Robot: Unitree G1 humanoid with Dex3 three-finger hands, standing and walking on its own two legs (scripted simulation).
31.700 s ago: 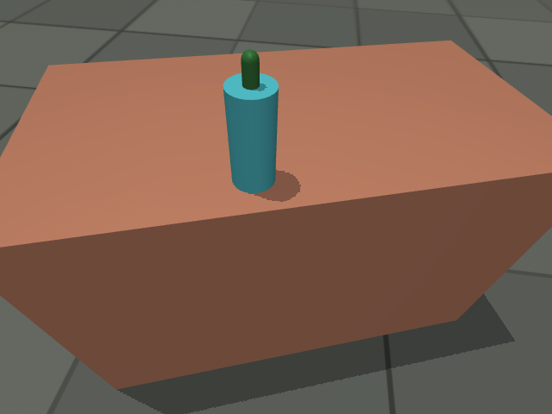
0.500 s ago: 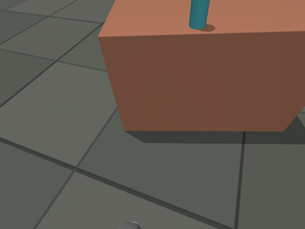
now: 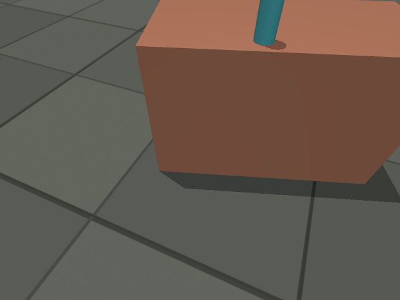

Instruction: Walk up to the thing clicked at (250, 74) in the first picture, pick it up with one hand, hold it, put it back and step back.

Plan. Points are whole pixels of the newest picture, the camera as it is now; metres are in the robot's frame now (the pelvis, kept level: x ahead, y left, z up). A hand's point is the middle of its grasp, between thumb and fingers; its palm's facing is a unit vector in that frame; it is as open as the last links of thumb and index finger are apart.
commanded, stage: step back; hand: right
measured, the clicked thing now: (270, 7) +1.06 -0.23 +0.16
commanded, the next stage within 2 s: stand in 0.48 s
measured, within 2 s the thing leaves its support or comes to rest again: neither
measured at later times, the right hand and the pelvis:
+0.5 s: hand out of the picture +0.16 -0.21 -0.14, palm faces -0.03 +0.94 -0.34, open 7.4 cm; pelvis +0.04 +0.03 +0.00, yaw +0 degrees
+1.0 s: hand out of the picture +0.11 -0.23 -0.13, palm faces +0.01 +0.94 -0.34, open 7.4 cm; pelvis +0.03 +0.02 +0.02, yaw +0 degrees
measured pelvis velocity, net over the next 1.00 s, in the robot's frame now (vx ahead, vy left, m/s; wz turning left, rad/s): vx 0.03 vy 0.02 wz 0.00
